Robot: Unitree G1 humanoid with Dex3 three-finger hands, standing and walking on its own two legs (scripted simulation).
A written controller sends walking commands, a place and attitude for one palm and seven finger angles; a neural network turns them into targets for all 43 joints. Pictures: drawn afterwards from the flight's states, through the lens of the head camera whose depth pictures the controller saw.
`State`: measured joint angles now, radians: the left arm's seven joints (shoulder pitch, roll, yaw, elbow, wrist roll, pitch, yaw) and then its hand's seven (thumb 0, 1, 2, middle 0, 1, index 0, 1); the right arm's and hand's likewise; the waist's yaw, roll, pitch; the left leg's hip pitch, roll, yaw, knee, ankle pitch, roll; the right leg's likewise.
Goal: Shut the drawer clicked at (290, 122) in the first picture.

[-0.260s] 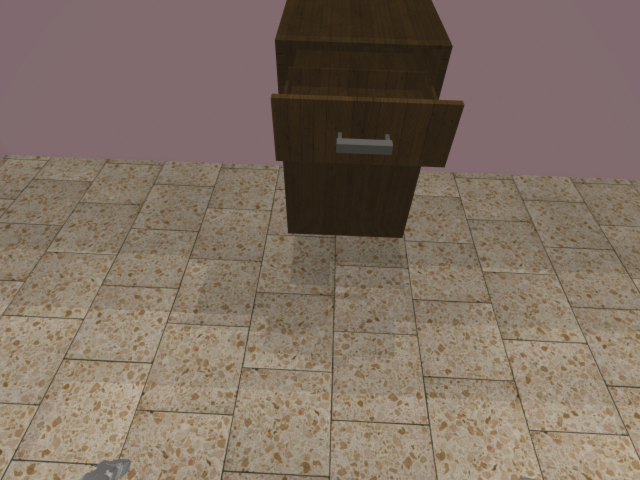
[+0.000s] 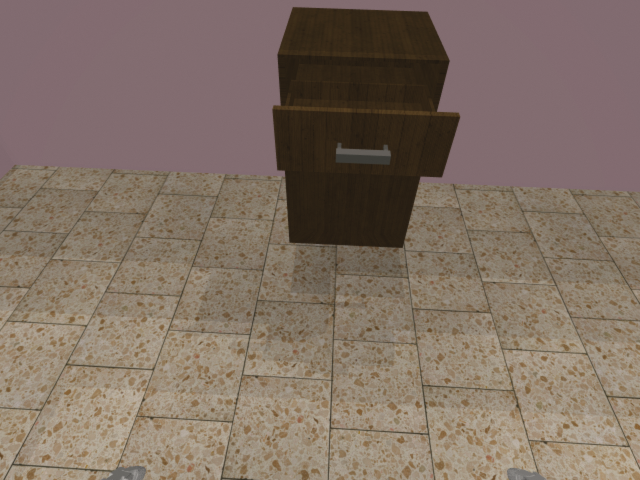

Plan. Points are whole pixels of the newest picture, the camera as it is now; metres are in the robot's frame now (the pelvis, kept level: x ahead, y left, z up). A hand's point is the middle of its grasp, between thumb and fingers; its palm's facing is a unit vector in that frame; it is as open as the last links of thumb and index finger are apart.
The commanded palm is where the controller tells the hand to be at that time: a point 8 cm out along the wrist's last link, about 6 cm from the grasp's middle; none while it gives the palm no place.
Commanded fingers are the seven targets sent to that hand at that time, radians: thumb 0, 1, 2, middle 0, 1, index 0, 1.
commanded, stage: stand and wait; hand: left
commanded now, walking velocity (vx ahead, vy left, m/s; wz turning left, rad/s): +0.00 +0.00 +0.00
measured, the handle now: (362, 151) +0.87 -0.05 -0.07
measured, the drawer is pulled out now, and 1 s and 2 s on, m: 0.30 0.30 0.30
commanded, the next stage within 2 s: look at it before walking up in 0.56 s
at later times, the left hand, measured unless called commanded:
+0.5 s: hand out of the picture +0.05 +0.23 -0.15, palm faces -0.04 -0.95 -0.32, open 7.4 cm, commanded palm none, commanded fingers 0.00 0.90 0.90 -0.20 -0.30 -0.20 -0.30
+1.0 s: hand out of the picture +0.05 +0.22 -0.15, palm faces -0.03 -0.95 -0.31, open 7.4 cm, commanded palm none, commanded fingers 0.00 0.90 0.90 -0.20 -0.30 -0.20 -0.30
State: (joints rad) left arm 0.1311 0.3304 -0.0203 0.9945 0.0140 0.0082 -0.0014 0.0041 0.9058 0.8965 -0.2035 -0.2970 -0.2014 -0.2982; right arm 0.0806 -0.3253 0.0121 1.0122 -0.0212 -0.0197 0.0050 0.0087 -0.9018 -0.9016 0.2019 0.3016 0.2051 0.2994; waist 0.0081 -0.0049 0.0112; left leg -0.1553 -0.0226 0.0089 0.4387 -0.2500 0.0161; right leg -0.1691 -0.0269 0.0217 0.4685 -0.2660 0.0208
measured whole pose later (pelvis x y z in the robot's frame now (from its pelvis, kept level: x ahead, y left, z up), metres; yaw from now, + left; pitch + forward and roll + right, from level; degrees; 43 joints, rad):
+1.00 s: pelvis -0.02 -0.02 +0.01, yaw +0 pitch -2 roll +0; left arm 0.16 0.32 -0.01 1.09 0.01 0.00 0.00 0.00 0.91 0.90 -0.20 -0.30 -0.20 -0.30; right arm 0.14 -0.31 0.01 1.13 -0.02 -0.02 0.00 0.01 -0.90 -0.90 0.20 0.30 0.20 0.30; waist 0.00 -0.01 0.03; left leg -0.14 0.01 0.00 0.36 -0.18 -0.01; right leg -0.16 0.00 0.02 0.38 -0.19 0.00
